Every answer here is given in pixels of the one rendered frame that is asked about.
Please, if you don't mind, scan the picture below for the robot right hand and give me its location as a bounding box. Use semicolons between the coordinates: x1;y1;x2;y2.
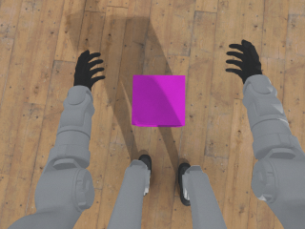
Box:
225;39;262;84

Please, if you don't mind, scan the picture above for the robot left thigh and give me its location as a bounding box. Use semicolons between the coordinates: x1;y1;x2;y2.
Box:
107;165;151;229

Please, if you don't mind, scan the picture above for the robot left upper arm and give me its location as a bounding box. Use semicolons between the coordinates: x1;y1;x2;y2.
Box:
7;167;95;229

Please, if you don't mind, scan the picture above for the right robot forearm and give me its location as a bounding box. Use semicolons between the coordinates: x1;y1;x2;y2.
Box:
242;74;305;161

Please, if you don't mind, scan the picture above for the robot left hand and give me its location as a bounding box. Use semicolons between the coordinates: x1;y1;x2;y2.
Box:
73;50;106;91

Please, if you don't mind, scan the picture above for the left robot forearm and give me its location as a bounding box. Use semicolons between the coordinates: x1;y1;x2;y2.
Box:
34;85;95;209

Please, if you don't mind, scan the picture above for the carton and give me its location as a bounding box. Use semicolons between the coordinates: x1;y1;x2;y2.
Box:
132;74;186;128

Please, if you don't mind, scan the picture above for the robot right upper arm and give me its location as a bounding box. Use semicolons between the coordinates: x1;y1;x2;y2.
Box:
251;157;305;229

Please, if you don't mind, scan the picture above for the right robot foot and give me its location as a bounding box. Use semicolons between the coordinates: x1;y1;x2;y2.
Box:
177;162;191;206

